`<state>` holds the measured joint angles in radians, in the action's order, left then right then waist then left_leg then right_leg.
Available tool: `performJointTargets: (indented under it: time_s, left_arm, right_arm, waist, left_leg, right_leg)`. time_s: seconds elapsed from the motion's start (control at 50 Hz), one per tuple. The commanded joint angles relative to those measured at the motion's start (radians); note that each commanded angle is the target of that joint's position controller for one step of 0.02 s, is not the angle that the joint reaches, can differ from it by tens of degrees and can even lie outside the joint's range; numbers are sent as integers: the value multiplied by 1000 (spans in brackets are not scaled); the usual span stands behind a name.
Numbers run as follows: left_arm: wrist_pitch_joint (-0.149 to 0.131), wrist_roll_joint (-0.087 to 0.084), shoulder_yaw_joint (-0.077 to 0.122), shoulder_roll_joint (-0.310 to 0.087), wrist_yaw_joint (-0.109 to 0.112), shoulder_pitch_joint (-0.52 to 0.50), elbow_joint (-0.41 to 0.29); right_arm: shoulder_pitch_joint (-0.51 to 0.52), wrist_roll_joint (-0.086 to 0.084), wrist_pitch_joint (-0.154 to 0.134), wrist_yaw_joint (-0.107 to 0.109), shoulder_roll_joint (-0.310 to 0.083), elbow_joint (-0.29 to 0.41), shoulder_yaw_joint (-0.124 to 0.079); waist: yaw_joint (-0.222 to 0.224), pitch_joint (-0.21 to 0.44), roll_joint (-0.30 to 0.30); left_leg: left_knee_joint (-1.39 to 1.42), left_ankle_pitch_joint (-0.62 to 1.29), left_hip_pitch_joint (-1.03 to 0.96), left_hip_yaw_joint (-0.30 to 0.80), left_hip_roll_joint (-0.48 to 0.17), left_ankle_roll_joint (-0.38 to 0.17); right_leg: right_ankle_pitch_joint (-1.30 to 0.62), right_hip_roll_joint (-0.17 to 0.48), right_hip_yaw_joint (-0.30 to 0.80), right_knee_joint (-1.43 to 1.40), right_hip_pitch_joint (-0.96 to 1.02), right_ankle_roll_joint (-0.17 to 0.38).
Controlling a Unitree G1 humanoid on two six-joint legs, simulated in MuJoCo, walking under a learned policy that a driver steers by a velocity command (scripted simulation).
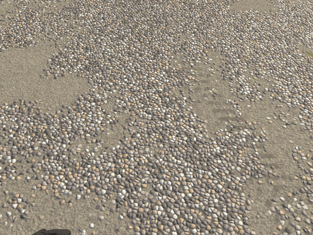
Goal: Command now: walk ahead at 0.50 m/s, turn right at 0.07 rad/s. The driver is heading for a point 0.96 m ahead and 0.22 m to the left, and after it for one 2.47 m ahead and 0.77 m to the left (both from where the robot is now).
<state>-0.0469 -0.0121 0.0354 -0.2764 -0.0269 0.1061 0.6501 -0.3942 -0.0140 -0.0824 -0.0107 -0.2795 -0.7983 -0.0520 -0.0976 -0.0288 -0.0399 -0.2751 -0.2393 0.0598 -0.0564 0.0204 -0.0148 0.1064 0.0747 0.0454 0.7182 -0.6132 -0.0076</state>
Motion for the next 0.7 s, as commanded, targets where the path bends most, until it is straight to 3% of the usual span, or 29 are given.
performJointTargets:
  time_s: [0.02,0.06,0.08,0.1,0.12,0.14,0.16,0.18,0.2,0.22,0.24,0.28,0.38,0.44,0.5,0.54,0.58,0.62,0.64,0.66,0.68,0.7]
  left_arm:
    - [-26,-6,8,-51,-10,-114,-94]
    - [-35,-9,17,-75,-15,-114,-101]
    - [-40,-8,26,-91,-15,-76,-91]
    - [-41,-3,42,-117,-10,8,-66]
    - [-40,5,67,-164,1,144,-29]
    - [-34,24,88,-249,17,324,-9]
    - [-25,35,88,-284,16,330,-6]
    - [-27,19,69,-196,12,306,-2]
    - [-30,7,53,-150,12,253,3]
    - [-35,10,43,-118,8,191,4]
    - [-40,17,38,-92,5,144,7]
    - [-58,26,38,-71,5,104,21]
    - [-72,29,57,-108,21,117,75]
    - [-64,23,63,-137,31,131,94]
    - [-49,12,72,-165,36,186,123]
    - [-34,1,78,-178,36,211,140]
    - [-19,-6,83,-198,38,210,146]
    - [-4,-13,92,-229,46,198,142]
    - [4,-17,92,-235,50,185,138]
    - [1,-14,82,-216,54,183,131]
    - [-16,28,43,-89,45,256,79]
    - [-56,19,26,-86,32,232,58]
  right_arm:
    - [16,-16,-5,2,-188,42,-44]
    - [9,-21,6,4,-203,28,-48]
    - [17,-23,12,7,-212,24,-50]
    - [28,-24,16,9,-208,23,-47]
    - [26,-16,14,10,-174,25,-34]
    - [29,18,9,10,-93,60,-3]
    - [-84,-7,-5,14,-25,74,15]
    - [-34,-29,-8,14,-136,59,-13]
    - [31,-36,-7,12,-162,77,-25]
    - [62,-26,-2,15,-149,77,-26]
    - [74,-15,6,16,-138,77,-29]
    - [46,-18,29,12,-98,65,-27]
    - [128,-10,48,8,-63,105,-22]
    - [219,-8,42,-13,-45,135,-11]
    - [324,-8,41,-32,-35,182,-2]
    - [369,-9,42,-44,-41,213,-3]
    - [376,-9,44,-54,-57,236,-10]
    - [293,-7,52,-54,-99,234,-34]
    - [170,-9,55,-48,-139,207,-59]
    - [2,-11,63,-31,-200,164,-93]
    - [-36,-16,66,-12,-320,153,-119]
    - [-35,-10,47,-18,-299,195,-101]
  waist:
    - [15,-24,126]
    - [39,-28,134]
    - [71,-13,135]
    - [123,34,124]
    - [188,128,103]
    - [251,297,-47]
    - [189,381,-272]
    - [215,283,-156]
    - [198,164,-124]
    - [167,109,-74]
    - [139,66,-75]
    - [98,45,-81]
    - [95,-10,-16]
    - [127,-37,-3]
    - [167,-74,17]
    - [177,-84,14]
    - [159,-65,-4]
    - [97,17,-45]
    - [23,85,-40]
    - [-63,169,0]
    - [6,242,256]
    - [7,409,233]
  left_leg:
    - [101,239,41,175,-253,-174]
    - [66,265,9,202,-275,-160]
    - [26,310,8,204,-275,-147]
    - [-68,416,30,178,-246,-123]
    - [-246,443,105,135,-188,-90]
    - [-584,126,307,82,-110,-39]
    - [-861,-361,604,111,12,3]
    - [-975,-325,694,190,-35,6]
    - [-982,-232,734,175,-76,-1]
    - [-955,-151,700,161,-110,2]
    - [-916,-90,669,163,-133,7]
    - [-893,-20,587,165,-152,17]
    - [-730,151,651,178,-151,41]
    - [-551,277,622,124,-141,29]
    - [-438,285,638,78,-134,4]
    - [-390,239,655,52,-125,-19]
    - [-361,157,608,8,-89,-51]
    - [-366,53,456,-52,-14,-93]
    - [-329,56,287,-67,31,-124]
    - [-274,107,3,-12,38,-166]
    - [-244,43,-355,457,-218,-311]
    - [-68,-97,-477,909,-361,-434]
  right_leg:
    - [-57,-26,-31,-117,76,10]
    - [-21,-39,-27,-176,120,32]
    - [-16,-50,-34,-211,189,45]
    - [-26,-70,-51,-251,330,65]
    - [-36,-48,-34,-247,545,92]
    - [-42,183,205,-224,832,159]
    - [201,356,608,-360,986,283]
    - [332,326,606,-414,895,270]
    - [310,295,452,-428,793,238]
    - [221,249,350,-455,687,216]
    - [139,214,269,-486,605,206]
    - [6,184,148,-540,512,197]
    - [-171,179,-35,-587,506,202]
    - [-180,166,-125,-599,521,184]
    - [-193,193,-170,-590,594,175]
    - [-239,210,-193,-558,666,162]
    - [-438,217,-224,-481,714,142]
    - [-773,210,-252,-304,735,120]
    - [-833,188,-273,-128,692,100]
    - [-693,149,-284,122,525,60]
    - [102,2,-269,502,80,-7]
    - [507,-124,-15,685,-103,-16]
